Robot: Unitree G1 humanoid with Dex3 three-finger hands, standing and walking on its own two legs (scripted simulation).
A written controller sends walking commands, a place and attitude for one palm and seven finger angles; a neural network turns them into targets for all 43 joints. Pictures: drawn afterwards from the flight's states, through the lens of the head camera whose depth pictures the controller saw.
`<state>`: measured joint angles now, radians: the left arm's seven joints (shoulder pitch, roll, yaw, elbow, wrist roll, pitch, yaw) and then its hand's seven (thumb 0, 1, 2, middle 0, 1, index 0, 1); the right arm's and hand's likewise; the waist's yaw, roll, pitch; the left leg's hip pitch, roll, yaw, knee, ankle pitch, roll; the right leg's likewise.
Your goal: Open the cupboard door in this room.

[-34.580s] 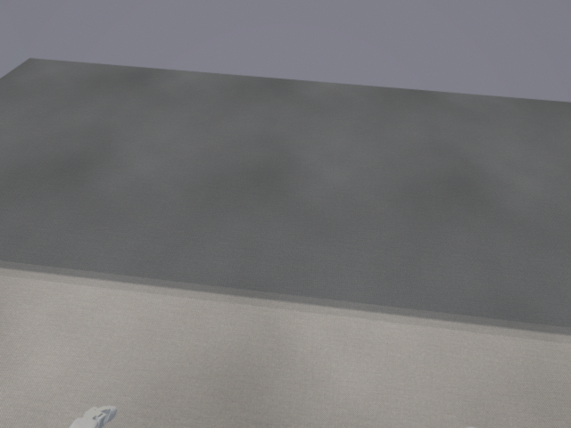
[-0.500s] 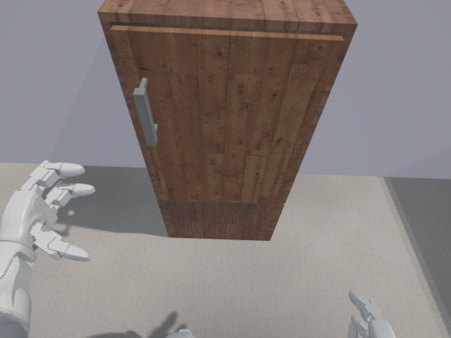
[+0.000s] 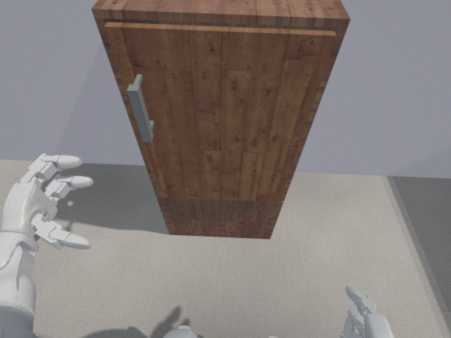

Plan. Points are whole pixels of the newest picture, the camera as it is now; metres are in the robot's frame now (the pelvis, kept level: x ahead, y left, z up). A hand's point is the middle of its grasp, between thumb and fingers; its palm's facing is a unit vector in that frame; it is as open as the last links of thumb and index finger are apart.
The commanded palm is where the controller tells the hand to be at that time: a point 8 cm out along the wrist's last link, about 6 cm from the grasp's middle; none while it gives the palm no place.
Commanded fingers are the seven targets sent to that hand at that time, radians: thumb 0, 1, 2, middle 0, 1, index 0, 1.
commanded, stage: move the hooked fingers beside the handle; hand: left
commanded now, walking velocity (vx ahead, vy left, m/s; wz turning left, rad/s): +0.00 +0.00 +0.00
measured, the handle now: (143, 109) +0.56 +0.22 +0.06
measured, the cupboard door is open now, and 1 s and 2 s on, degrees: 0 0 0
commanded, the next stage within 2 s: none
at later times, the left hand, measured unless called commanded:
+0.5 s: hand (82, 170) +0.38 +0.29 +0.07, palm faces +0.02 -1.00 -0.01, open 14.0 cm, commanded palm +0.36 +0.33 +0.07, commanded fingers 0.00 -0.50 0.30 -0.30 -1.20 -0.30 -1.20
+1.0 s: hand (98, 146) +0.44 +0.28 +0.07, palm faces +0.02 -1.00 -0.01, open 14.0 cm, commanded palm +0.42 +0.33 +0.07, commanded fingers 0.00 -0.50 0.30 -0.30 -1.20 -0.30 -1.20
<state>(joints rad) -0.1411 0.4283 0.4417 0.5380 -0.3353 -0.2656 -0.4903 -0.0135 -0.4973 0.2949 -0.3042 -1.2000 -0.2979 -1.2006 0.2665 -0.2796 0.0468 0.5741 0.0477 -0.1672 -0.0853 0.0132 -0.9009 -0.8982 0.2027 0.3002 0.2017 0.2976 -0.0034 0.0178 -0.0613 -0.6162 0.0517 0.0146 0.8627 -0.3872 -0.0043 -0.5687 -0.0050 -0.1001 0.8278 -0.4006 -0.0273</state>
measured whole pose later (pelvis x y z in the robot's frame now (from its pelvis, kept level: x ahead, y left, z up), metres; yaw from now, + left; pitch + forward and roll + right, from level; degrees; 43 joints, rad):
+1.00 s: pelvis +0.00 +0.03 -0.01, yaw -2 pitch +15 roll -3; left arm -0.65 0.56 0.46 1.03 -0.19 -0.35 -0.43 -0.01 -0.50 0.30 -0.30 -1.20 -0.30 -1.20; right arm 0.36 -0.28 0.04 0.60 0.02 -0.03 -0.05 0.01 -0.90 -0.90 0.20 0.30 0.20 0.30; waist -0.09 0.00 -0.08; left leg -0.79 0.05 0.04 0.95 -0.42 0.03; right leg -0.74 -0.01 -0.07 0.88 -0.40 0.01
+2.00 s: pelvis +0.02 +0.03 -0.02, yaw -3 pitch +20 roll -4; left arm -0.82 0.65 0.47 1.15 -0.15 -0.34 -0.44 -0.01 -0.50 0.30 -0.30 -1.20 -0.29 -1.20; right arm 0.38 -0.27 0.05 0.60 0.01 0.09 -0.03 0.01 -0.90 -0.90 0.20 0.30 0.20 0.30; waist -0.14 0.00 -0.10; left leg -0.89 0.07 0.03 0.99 -0.45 0.04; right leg -0.82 0.01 -0.07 0.88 -0.41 0.01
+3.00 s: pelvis +0.01 +0.03 -0.02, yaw -3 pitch +20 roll -4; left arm -0.84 0.58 0.44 1.14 -0.11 -0.35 -0.33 -0.01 -0.50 0.30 -0.30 -1.20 -0.30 -1.20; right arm 0.39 -0.26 0.05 0.59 0.00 0.07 -0.02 0.01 -0.90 -0.90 0.20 0.30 0.20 0.30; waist -0.16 0.01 -0.10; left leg -0.90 0.07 0.03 1.00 -0.45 0.03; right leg -0.84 0.01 -0.07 0.91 -0.41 0.01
